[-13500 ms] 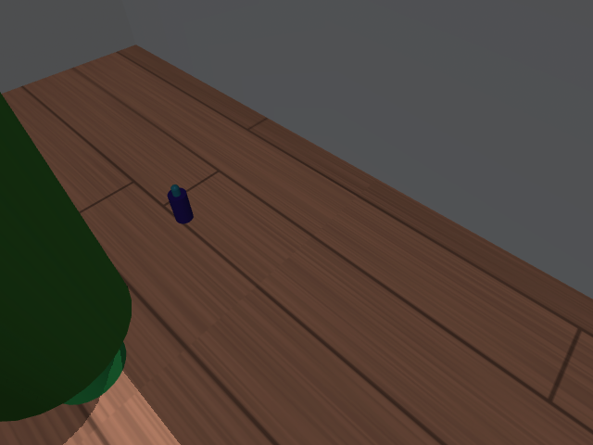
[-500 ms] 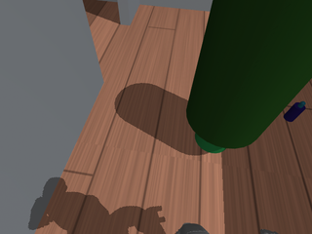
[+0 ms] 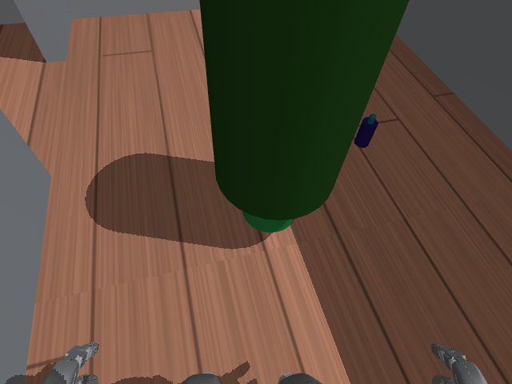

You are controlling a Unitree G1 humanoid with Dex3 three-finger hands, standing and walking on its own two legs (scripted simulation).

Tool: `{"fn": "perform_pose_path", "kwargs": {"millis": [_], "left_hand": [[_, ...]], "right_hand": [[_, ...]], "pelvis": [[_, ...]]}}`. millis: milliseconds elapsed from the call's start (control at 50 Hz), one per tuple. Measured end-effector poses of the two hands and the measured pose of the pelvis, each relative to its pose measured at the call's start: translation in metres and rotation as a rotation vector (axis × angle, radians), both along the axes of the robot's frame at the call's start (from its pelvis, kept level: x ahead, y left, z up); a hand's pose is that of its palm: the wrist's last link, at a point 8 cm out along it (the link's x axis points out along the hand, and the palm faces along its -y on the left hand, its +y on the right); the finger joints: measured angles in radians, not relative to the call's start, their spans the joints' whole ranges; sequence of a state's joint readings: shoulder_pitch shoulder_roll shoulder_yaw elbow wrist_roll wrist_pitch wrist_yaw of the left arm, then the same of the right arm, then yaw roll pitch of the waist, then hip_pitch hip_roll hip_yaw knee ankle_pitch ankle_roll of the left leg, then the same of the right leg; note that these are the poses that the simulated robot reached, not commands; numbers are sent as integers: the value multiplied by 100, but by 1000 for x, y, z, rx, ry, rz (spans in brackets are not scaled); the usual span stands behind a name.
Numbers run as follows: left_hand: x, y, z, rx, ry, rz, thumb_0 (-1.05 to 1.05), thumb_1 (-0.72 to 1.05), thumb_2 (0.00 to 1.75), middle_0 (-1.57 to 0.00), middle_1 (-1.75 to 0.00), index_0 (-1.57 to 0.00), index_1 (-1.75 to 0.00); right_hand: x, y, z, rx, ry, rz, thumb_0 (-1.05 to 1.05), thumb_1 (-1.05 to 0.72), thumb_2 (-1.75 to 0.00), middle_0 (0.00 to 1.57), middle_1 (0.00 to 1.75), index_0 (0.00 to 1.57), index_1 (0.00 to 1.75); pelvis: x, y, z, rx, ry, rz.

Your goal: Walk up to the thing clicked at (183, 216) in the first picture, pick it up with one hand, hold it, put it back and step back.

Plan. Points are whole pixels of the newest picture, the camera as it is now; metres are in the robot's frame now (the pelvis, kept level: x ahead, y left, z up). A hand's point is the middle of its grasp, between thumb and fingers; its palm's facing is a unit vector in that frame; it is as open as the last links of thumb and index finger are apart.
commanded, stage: walk up
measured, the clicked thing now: (367, 129) +1.33 -0.63 -0.66
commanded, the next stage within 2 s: none
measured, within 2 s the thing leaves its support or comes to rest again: neither
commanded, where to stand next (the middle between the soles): +0.07 -0.03 m, yaw -93 degrees
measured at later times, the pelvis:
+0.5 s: pelvis +0.01 +0.00 -0.01, yaw -31 degrees
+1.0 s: pelvis +0.06 +0.04 +0.01, yaw -58 degrees
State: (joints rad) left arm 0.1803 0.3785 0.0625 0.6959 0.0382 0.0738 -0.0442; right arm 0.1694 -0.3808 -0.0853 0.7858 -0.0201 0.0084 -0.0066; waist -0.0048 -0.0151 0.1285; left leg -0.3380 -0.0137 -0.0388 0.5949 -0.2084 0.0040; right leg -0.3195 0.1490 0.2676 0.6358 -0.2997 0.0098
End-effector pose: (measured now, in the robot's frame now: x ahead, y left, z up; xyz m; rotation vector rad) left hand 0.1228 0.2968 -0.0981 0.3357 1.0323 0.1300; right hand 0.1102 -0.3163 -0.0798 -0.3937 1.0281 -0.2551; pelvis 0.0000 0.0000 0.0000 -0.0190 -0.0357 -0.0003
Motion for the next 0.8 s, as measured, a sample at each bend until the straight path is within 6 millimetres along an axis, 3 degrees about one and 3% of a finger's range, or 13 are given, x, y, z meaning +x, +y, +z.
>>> {"fn": "perform_pose_path", "kwargs": {"millis": [120, 220, 300, 420, 520, 660, 720, 800], "left_hand": [[26, 5, -1, -3, 56, -130, 1, 91, 90, -20, -30, -20, -30], [34, 3, 3, 21, 134, -228, 1, 91, 90, -20, -30, -20, -30], [50, -11, 8, 71, 159, -324, 1, 91, 90, -20, -30, -20, -30], [81, -40, 16, 145, 71, -426, 1, 90, 90, -20, -30, -20, -30], [110, -60, 24, 160, 56, -513, 1, 90, 90, -20, -30, -20, -30], [185, -86, 12, 142, -14, -674, 1, 90, 90, -21, -30, -20, -30], [219, -103, 3, 132, -29, -735, 1, 90, 90, -20, -30, -20, -30], [248, -131, 5, 114, -16, -847, 1, 90, 90, -20, -30, -20, -30]], "right_hand": [[-51, 2, 19, -16, 8, -141, 1, -90, -90, 20, 30, 20, 30], [-86, -3, 18, -1, -5, -227, 1, -90, -90, 20, 30, 20, 30], [-116, -12, 6, 34, -11, -298, 1, -90, -90, 20, 30, 20, 30], [-160, -26, -31, 85, 26, -438, 1, -90, -90, 20, 30, 20, 30], [-173, -10, -35, 128, 21, -525, 1, -91, -90, 20, 30, 20, 30], [-190, 22, -28, 83, 15, -644, 1, -90, -90, 20, 30, 20, 30], [-202, 40, -21, 52, 8, -713, 1, -90, -90, 20, 30, 20, 30], [-223, 67, -1, 41, 11, -821, 1, -90, -90, 20, 30, 20, 30]], "pelvis": [[-2, 9, 11, -11, -3, -135], [-2, 13, 12, -4, 7, -246], [-2, 9, 7, 4, 16, -335], [0, -3, -10, -2, 14, -443], [13, -1, -5, 0, 16, -552], [40, 14, -12, 1, 19, -688], [49, 24, -14, 8, 6, -750], [54, 31, -1, -9, 6, -838]]}}
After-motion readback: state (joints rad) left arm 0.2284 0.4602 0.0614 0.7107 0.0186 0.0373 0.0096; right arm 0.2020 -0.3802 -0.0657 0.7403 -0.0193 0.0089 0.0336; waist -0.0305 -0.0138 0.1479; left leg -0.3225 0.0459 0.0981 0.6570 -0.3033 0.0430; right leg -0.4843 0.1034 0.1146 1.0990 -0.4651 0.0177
